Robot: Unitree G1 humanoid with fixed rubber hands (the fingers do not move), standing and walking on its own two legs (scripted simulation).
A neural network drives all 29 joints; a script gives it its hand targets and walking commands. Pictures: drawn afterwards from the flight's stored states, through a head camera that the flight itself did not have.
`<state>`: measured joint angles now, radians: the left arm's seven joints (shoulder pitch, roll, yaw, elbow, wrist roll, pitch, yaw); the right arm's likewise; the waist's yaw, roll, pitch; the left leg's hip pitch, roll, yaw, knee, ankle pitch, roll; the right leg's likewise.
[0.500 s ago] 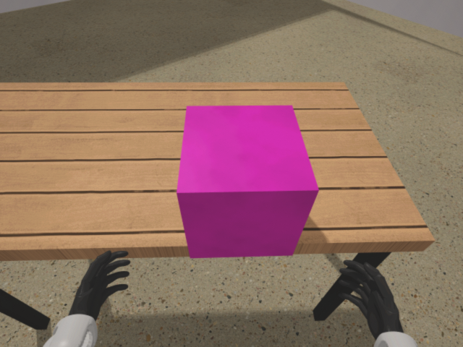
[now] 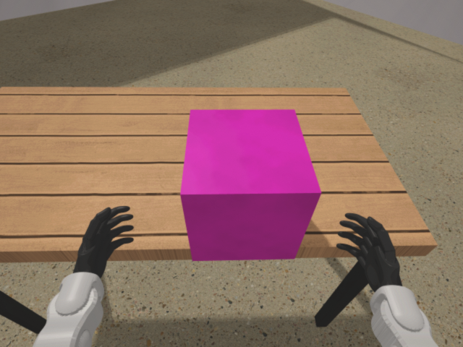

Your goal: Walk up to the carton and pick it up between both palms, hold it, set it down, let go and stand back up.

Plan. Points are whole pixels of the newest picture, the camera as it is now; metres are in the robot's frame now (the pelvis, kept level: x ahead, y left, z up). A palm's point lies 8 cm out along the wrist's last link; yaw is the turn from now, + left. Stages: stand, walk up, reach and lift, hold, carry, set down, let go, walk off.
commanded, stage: reach and lift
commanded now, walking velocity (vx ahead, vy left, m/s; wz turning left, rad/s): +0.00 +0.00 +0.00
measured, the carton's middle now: (243, 185) +0.39 +0.03 +0.06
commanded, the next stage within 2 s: none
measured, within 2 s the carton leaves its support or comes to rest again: neither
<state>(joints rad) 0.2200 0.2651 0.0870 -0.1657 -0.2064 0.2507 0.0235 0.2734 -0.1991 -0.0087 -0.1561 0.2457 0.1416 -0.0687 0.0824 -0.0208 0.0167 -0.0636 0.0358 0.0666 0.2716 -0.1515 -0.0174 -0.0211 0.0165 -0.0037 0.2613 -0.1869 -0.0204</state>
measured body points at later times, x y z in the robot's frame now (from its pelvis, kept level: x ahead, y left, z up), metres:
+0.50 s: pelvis +0.00 -0.01 +0.00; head +0.00 +0.00 +0.45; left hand +0.30 +0.26 +0.11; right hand +0.33 -0.18 +0.11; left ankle +0.00 +0.13 -0.75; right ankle -0.02 -0.11 -0.75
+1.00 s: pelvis -0.01 -0.01 +0.00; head -0.01 +0.01 +0.45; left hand +0.37 +0.26 +0.16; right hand +0.40 -0.17 +0.15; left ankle +0.00 +0.13 -0.75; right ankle -0.02 -0.11 -0.75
